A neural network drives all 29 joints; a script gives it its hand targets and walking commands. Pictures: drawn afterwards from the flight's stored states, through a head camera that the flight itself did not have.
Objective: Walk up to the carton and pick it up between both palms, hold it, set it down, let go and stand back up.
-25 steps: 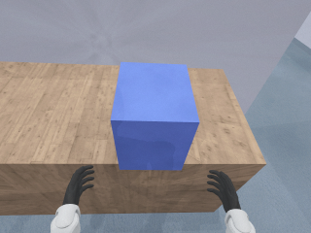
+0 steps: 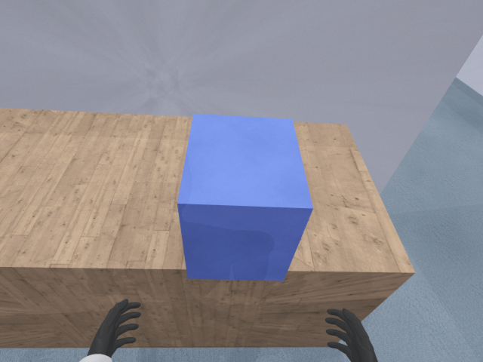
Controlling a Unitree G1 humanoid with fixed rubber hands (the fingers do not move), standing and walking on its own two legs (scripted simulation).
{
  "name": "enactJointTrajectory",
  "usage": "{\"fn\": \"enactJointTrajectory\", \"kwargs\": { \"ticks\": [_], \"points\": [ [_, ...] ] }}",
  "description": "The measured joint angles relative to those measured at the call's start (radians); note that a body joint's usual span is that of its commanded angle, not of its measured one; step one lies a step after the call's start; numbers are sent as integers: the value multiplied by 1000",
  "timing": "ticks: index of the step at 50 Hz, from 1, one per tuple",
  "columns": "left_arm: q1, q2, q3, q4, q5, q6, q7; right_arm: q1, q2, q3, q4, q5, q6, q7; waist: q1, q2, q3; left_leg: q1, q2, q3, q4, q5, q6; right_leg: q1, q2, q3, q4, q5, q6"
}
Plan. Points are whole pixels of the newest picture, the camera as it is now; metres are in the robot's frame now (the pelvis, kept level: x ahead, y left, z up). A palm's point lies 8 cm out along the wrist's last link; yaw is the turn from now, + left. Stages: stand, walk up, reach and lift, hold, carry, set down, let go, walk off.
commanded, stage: set down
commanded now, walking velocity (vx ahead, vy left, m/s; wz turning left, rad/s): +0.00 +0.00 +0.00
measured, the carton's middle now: (239, 199) +0.45 +0.02 +0.00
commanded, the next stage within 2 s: let go in 0.38 s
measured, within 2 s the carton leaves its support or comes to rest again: neither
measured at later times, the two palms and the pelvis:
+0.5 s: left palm out of the picture +0.13 +0.24 -0.09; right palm out of the picture +0.14 -0.21 -0.09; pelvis +0.00 +0.01 +0.00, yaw +0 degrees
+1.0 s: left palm out of the picture +0.13 +0.23 -0.09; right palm out of the picture +0.13 -0.23 -0.09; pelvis -0.01 +0.00 +0.00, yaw +0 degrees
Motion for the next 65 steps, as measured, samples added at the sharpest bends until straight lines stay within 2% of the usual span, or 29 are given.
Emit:
{"fn": "enactJointTrajectory", "kwargs": {
  "ticks": [18, 26, 31, 38, 47, 51, 54, 65],
  "points": [
    [52, -1, 10, -36, 49, 132, -32, 50, -6, -23, 2, -66, 61, 7, -4, 22, 13, 17, -3, -3, -13, 2, 8, 34, -2, -3, -46, 19, 8],
    [38, 16, -2, -33, 41, 183, -26, 29, -4, -54, 19, -110, 81, 11, -13, 22, 31, -8, -2, -4, 11, -3, 8, 6, -2, -4, -15, 10, 7],
    [14, 24, -12, -50, 34, 174, -18, 9, -6, -67, 22, -111, 67, 15, -19, 22, 40, -24, 2, -1, 27, -7, 5, -13, 2, -1, 4, 6, 4],
    [-9, 9, 4, -31, 53, 170, -33, 17, -24, -44, 35, -97, 52, 14, -27, 22, 28, -5, 4, -3, 15, -3, 2, 5, 3, -2, -7, 9, 3],
    [3, 0, 4, -32, 43, 193, -35, 48, -25, -54, -7, -101, 76, 11, -14, 16, 20, -13, 3, -3, 32, -8, 0, -8, 2, -3, 22, -3, 1],
    [39, 1, 6, 40, 96, 107, -52, 54, -38, -54, -3, -111, 229, 5, -16, 30, -35, -81, 12, -9, 87, -32, 2, -62, 9, -8, 49, -13, 4],
    [72, 7, 18, 98, 100, 79, -60, 78, -44, -55, 22, -102, 291, 7, -19, 37, -58, -107, 14, -12, 114, -46, 3, -85, 10, -10, 70, -23, 3],
    [172, -3, 28, 262, 86, 46, -46, 201, -39, -59, 154, -106, 308, 3, -28, 38, -97, -117, 2, -9, 117, -49, 15, -95, -1, -8, 76, -28, 11]
  ]
}}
